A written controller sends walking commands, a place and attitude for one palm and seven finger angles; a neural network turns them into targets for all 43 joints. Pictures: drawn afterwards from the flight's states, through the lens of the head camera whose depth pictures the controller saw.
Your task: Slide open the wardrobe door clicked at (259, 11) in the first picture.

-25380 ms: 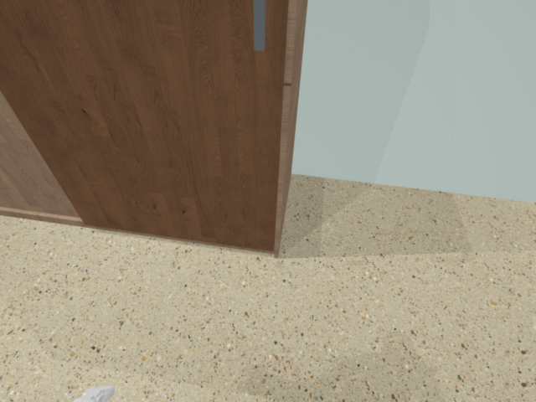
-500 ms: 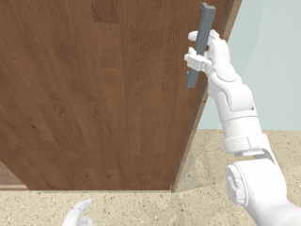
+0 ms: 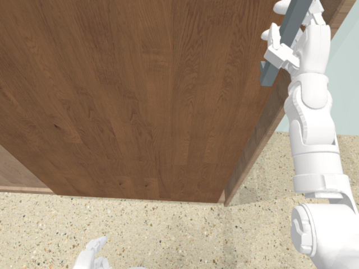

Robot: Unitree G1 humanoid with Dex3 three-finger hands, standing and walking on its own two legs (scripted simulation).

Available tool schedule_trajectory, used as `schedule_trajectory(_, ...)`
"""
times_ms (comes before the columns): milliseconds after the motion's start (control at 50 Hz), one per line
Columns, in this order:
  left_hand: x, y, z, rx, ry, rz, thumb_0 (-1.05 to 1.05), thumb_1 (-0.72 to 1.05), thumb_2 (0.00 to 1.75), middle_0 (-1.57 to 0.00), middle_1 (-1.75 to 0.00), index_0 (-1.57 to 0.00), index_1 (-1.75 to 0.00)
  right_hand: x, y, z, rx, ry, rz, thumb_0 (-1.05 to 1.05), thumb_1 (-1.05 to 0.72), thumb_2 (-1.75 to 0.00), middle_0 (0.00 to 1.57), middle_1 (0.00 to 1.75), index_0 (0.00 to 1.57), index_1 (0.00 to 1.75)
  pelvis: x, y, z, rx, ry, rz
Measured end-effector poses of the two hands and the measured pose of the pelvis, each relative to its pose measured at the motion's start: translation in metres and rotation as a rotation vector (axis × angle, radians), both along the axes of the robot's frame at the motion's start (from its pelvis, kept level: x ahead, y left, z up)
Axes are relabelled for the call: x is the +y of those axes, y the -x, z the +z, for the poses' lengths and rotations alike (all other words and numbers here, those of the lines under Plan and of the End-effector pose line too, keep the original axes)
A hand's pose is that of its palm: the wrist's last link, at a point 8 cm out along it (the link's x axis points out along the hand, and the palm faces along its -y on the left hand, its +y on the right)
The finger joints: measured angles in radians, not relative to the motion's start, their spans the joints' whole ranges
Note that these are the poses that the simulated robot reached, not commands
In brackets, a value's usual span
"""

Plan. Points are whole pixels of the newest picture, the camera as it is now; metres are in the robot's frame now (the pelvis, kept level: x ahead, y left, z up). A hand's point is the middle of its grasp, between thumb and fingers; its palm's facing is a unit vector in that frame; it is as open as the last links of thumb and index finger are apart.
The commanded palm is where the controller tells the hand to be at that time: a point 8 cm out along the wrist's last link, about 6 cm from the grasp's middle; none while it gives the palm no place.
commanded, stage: step sideways, sliding the door along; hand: right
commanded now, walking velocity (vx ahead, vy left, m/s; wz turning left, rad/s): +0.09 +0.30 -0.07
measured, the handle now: (282, 29) +0.48 -0.17 +0.28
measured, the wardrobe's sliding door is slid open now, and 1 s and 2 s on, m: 0.04 0.20 0.62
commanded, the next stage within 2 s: none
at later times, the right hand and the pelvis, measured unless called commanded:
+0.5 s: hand (250, 45) +0.45 -0.11 +0.26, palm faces +0.39 +0.92 -0.06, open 6.2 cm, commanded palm +0.42 -0.08 +0.25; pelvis +0.05 +0.16 -0.01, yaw -6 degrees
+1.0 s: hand (183, 41) +0.46 +0.01 +0.26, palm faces +0.49 +0.86 -0.09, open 6.4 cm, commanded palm +0.43 +0.04 +0.25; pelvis +0.12 +0.29 +0.00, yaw -9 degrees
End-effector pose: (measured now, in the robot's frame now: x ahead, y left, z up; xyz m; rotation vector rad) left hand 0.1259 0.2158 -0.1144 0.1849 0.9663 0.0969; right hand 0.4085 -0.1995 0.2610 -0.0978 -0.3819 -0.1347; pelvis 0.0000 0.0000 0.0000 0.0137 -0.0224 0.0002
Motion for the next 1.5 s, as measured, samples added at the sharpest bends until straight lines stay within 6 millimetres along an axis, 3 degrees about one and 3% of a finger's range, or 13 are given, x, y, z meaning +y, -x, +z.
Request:
schedule_trajectory(120, 0.048, -0.026, -0.005, -0.006, -0.053, -0.009, 0.01, 0.90, 0.90, -0.20, -0.30, -0.20, -0.30, 0.009, 0.000, -0.004, -0.049, -0.008, -0.075, -0.06, -0.71, -0.86, 0.49, 1.40, 0.26, 1.40, 0.032, -0.005, -0.008, -0.007, -0.009, -0.064)
schedule_trajectory(200, 0.066, -0.053, 0.000, -0.044, -0.105, -0.056, 0.01, 0.90, 0.90, -0.20, -0.30, -0.20, -0.30, 0.011, -0.001, -0.005, -0.078, -0.014, -0.086, -0.06, -0.71, -0.85, 0.50, 1.41, 0.26, 1.38, 0.043, -0.008, -0.013, 0.004, 0.003, -0.086)
schedule_trajectory(360, 0.065, -0.103, 0.012, -0.059, 0.004, -0.183, 0.01, 0.91, 0.90, -0.20, -0.30, -0.20, -0.30, 0.024, -0.001, -0.006, -0.084, -0.022, -0.137, -0.06, -0.69, -0.85, 0.49, 1.41, 0.29, 1.32, 0.090, -0.021, 0.001, -0.014, -0.043, -0.088)
schedule_trajectory(500, 0.082, -0.155, 0.009, -0.136, 0.094, -0.294, 0.01, 0.90, 0.90, -0.20, -0.30, -0.20, -0.30, 0.044, -0.001, -0.006, -0.097, 0.016, -0.246, -0.07, -0.68, -0.84, 0.51, 1.43, 0.30, 1.28, 0.156, -0.051, -0.009, -0.035, -0.061, -0.106)
schedule_trajectory(560, 0.102, -0.181, -0.001, -0.178, 0.129, -0.305, 0.01, 0.90, 0.90, -0.20, -0.30, -0.20, -0.30, 0.056, -0.001, -0.006, -0.101, 0.054, -0.328, -0.09, -0.67, -0.83, 0.54, 1.44, 0.30, 1.25, 0.183, -0.063, -0.018, -0.040, -0.050, -0.139)
schedule_trajectory(640, 0.135, -0.203, 0.000, -0.185, 0.079, -0.269, 0.01, 0.90, 0.90, -0.20, -0.30, -0.20, -0.30, 0.073, -0.001, -0.006, -0.097, 0.067, -0.364, -0.09, -0.67, -0.83, 0.53, 1.44, 0.29, 1.24, 0.192, -0.069, -0.008, 0.003, -0.019, -0.180)
schedule_trajectory(720, 0.161, -0.210, 0.008, -0.162, 0.004, -0.270, 0.01, 0.91, 0.90, -0.20, -0.30, -0.20, -0.30, 0.089, -0.002, -0.007, -0.119, 0.056, -0.330, -0.09, -0.68, -0.82, 0.52, 1.46, 0.28, 1.23, 0.201, -0.076, -0.004, -0.004, -0.045, -0.199)
schedule_trajectory(900, 0.197, -0.215, 0.034, -0.154, 0.040, -0.346, 0.01, 0.90, 0.90, -0.20, -0.30, -0.20, -0.30, 0.135, -0.005, -0.008, -0.131, 0.045, -0.309, -0.08, -0.69, -0.81, 0.50, 1.48, 0.27, 1.20, 0.253, -0.102, 0.009, -0.050, -0.070, -0.161)
schedule_trajectory(1060, 0.230, -0.257, 0.012, -0.273, 0.176, -0.366, 0.01, 0.90, 0.90, -0.20, -0.30, -0.20, -0.30, 0.189, -0.007, -0.008, -0.140, 0.094, -0.404, -0.11, -0.66, -0.82, 0.55, 1.47, 0.26, 1.18, 0.321, -0.137, -0.019, -0.072, -0.019, -0.168)
schedule_trajectory(1120, 0.251, -0.272, 0.008, -0.294, 0.168, -0.332, 0.01, 0.90, 0.90, -0.20, -0.30, -0.20, -0.30, 0.212, -0.008, -0.008, -0.138, 0.102, -0.422, -0.12, -0.66, -0.83, 0.55, 1.47, 0.25, 1.18, 0.330, -0.135, -0.016, -0.042, -0.006, -0.162)
schedule_trajectory(1220, 0.285, -0.269, 0.019, -0.260, 0.086, -0.286, 0.01, 0.91, 0.90, -0.20, -0.30, -0.20, -0.30, 0.249, -0.011, -0.010, -0.172, 0.088, -0.355, -0.12, -0.68, -0.81, 0.52, 1.51, 0.22, 1.21, 0.337, -0.125, -0.001, -0.002, 0.020, -0.164)
schedule_trajectory(1300, 0.308, -0.252, 0.027, -0.226, 0.010, -0.274, 0.01, 0.91, 0.90, -0.20, -0.30, -0.20, -0.30, 0.277, -0.015, -0.013, -0.232, 0.040, -0.216, -0.14, -0.67, -0.83, 0.49, 1.54, 0.21, 1.17, 0.343, -0.120, -0.006, -0.020, -0.013, -0.171)
schedule_trajectory(1500, 0.336, -0.207, 0.052, -0.199, 0.064, -0.285, 0.01, 0.90, 0.90, -0.20, -0.30, -0.20, -0.30, 0.357, -0.017, -0.011, -0.192, 0.017, -0.084, -0.09, -0.71, -0.79, 0.37, 1.51, 0.20, 1.14, 0.387, -0.109, 0.014, -0.046, -0.087, -0.083)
